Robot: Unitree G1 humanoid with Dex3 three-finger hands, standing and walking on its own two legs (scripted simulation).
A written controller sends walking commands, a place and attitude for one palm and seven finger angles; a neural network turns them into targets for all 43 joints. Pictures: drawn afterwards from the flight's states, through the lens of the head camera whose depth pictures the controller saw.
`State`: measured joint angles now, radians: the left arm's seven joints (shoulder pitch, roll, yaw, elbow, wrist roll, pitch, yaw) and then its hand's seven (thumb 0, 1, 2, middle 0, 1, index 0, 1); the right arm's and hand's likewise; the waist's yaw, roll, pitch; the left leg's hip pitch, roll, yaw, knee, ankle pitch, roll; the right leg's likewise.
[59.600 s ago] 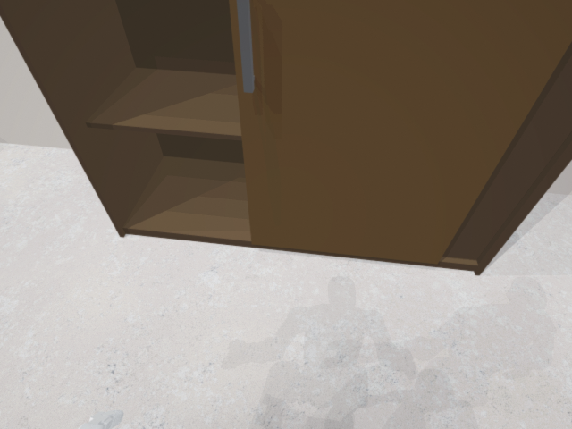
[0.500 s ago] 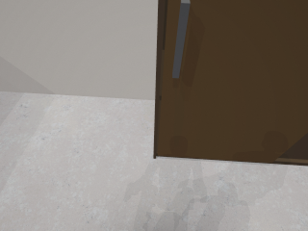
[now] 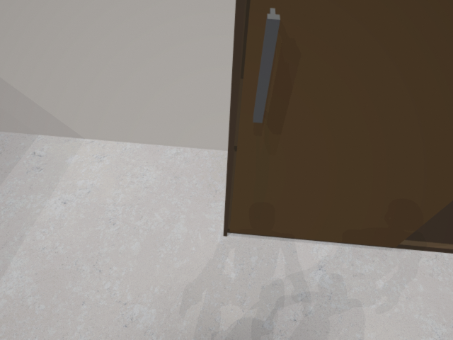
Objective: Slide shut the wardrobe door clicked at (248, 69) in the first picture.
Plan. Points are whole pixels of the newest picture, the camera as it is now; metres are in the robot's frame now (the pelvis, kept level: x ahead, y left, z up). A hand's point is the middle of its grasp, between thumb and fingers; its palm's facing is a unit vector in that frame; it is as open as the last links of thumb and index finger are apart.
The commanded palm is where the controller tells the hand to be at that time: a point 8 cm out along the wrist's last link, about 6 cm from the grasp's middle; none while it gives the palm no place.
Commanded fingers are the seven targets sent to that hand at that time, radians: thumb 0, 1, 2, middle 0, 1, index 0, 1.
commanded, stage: let the arm hang, fingers relaxed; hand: right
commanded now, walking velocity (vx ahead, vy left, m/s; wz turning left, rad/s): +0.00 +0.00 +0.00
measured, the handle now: (264, 71) +0.64 -0.04 +0.14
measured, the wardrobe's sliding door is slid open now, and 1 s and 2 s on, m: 0.01 0.01 0.01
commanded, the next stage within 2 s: look to check the result in 0.24 s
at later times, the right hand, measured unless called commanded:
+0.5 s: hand out of the picture +0.09 -0.22 -0.16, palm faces -0.01 +0.96 -0.28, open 7.4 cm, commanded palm none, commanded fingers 0.00 -0.90 -0.90 0.20 0.30 0.20 0.30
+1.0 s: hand out of the picture +0.13 -0.23 -0.16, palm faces -0.02 +0.95 -0.31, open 7.4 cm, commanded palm none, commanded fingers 0.00 -0.90 -0.90 0.20 0.30 0.20 0.30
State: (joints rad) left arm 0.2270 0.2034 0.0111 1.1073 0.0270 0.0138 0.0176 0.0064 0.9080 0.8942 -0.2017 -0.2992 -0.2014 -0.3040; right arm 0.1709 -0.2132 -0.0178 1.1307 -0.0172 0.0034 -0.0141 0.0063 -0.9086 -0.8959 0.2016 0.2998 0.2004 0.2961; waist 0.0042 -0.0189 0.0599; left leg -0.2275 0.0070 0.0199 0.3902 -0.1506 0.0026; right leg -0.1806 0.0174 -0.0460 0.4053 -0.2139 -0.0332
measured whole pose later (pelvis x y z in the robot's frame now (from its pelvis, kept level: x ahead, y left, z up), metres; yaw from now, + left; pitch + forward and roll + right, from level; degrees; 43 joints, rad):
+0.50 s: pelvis +0.02 +0.00 +0.00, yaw +0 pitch -1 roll +0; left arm 0.14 0.27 0.01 1.13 0.02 0.00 0.02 0.01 0.91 0.89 -0.20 -0.30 -0.20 -0.30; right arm 0.10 -0.26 -0.02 1.14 -0.01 -0.02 -0.01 0.01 -0.91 -0.90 0.20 0.30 0.20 0.30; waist 0.01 -0.01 0.07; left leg -0.17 0.00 0.02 0.34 -0.16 0.01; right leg -0.11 0.01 -0.04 0.34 -0.22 -0.02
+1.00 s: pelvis +0.04 +0.01 +0.01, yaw +0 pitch -1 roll +0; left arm 0.10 0.31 0.00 1.13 0.02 0.00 0.01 0.01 0.91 0.89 -0.20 -0.30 -0.20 -0.30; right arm 0.07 -0.30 -0.01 1.13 -0.01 -0.02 0.00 0.01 -0.91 -0.90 0.20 0.30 0.20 0.30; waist 0.01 -0.01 0.06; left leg -0.12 -0.01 0.03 0.31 -0.17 0.01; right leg -0.06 0.01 -0.04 0.30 -0.22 -0.02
